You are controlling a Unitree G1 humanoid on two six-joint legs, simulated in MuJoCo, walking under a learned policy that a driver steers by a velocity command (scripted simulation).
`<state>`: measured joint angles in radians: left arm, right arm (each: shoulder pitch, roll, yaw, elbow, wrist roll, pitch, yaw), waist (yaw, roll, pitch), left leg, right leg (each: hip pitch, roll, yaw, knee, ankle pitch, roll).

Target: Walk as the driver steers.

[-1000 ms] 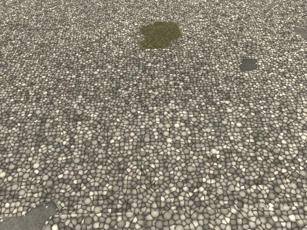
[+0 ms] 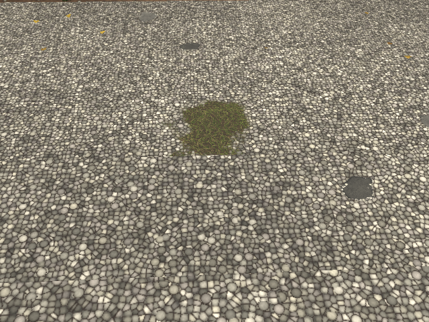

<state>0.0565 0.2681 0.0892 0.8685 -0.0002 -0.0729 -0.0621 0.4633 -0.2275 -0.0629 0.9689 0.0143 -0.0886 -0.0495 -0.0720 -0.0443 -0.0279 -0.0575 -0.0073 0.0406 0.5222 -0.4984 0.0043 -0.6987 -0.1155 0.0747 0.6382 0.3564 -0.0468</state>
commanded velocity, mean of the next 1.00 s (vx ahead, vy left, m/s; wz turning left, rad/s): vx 0.50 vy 0.00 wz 0.00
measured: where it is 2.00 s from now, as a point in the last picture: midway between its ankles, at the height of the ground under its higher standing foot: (244, 199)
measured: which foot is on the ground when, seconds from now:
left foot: down 0.00-0.18, up 0.20-0.62, down 0.64-1.00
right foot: up 0.00-0.16, down 0.18-0.66, up 0.68-1.00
